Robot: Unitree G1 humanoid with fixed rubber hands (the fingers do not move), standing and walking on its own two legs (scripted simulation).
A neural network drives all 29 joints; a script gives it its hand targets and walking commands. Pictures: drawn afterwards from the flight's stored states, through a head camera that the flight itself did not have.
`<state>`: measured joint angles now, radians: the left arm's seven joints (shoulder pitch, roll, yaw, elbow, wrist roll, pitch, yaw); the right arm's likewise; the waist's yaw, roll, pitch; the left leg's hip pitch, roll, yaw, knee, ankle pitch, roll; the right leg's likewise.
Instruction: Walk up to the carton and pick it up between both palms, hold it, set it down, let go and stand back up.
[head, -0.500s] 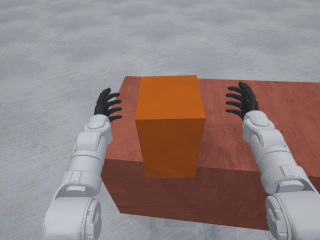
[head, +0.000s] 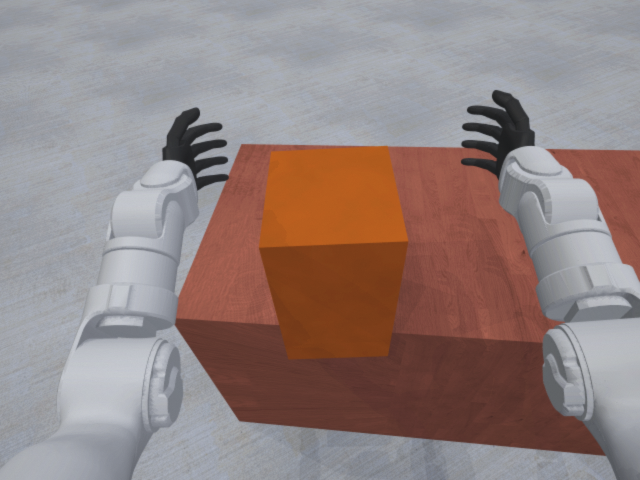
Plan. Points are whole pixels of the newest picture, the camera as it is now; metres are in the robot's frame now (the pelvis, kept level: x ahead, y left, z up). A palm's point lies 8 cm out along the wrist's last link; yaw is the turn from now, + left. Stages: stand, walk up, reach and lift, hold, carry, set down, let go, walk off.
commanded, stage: reach and lift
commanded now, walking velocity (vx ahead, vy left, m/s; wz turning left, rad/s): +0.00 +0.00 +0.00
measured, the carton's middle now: (333, 261) +0.46 +0.01 -0.01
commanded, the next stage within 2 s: none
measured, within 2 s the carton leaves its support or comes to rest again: neither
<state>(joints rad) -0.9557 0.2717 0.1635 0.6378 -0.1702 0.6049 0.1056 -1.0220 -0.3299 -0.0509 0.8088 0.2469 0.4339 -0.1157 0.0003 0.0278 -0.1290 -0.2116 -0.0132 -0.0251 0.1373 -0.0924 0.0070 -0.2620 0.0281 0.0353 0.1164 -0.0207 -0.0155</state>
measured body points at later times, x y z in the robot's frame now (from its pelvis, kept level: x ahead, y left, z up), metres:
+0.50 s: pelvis +0.02 +0.00 +0.00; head +0.07 -0.01 +0.45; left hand +0.49 +0.18 +0.17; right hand +0.50 -0.21 +0.19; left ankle -0.03 +0.12 -0.75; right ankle +0.01 -0.11 -0.75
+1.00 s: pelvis +0.01 +0.01 -0.01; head +0.09 -0.01 +0.44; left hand +0.48 +0.14 +0.09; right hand +0.48 -0.20 +0.09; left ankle -0.03 +0.12 -0.75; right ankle +0.01 -0.11 -0.75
